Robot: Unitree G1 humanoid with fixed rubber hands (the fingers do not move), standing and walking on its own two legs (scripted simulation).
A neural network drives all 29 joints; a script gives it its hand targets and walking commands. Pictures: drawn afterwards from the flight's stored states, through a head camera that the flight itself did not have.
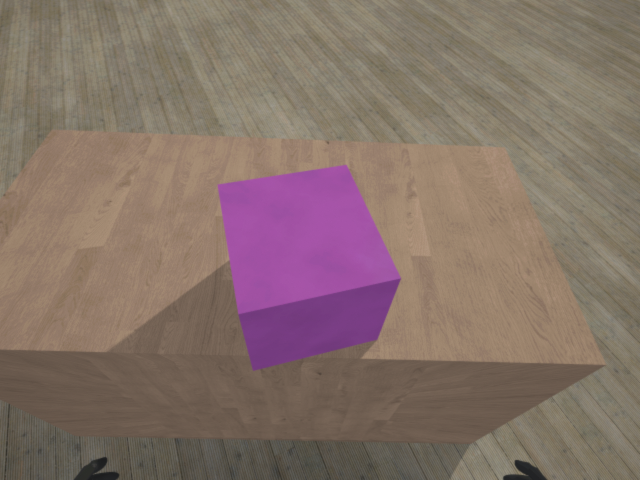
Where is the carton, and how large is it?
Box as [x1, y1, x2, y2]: [218, 165, 400, 370]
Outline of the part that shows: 346,165 218,184 238,314 253,370 376,339 378,336 400,277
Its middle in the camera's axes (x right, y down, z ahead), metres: -0.03 +0.04 +0.62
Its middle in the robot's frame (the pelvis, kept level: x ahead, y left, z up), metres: +0.42 +0.02 -0.04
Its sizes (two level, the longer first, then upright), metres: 0.229 0.211 0.191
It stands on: a pedestal, 0.64 m high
